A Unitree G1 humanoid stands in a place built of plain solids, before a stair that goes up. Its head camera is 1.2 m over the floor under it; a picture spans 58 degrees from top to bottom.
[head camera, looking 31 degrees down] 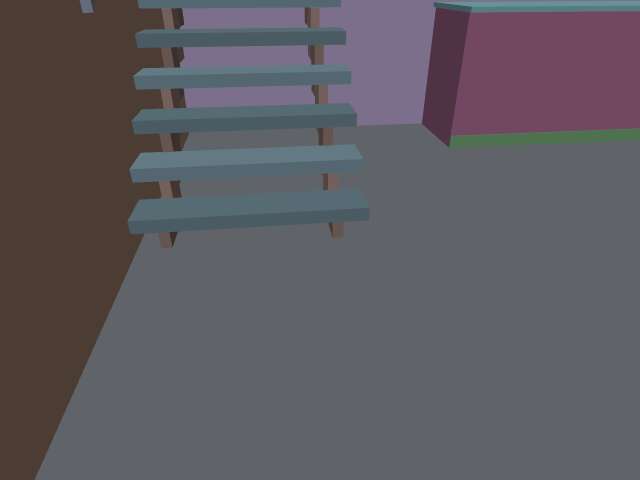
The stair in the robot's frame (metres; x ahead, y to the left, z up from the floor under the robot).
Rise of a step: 0.19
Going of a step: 0.21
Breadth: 1.21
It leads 7 degrees to the left of straight ahead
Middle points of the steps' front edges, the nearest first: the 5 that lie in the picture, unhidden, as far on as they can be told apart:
1.93 0.34 0.19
2.14 0.37 0.38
2.35 0.39 0.56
2.56 0.42 0.75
2.76 0.44 0.94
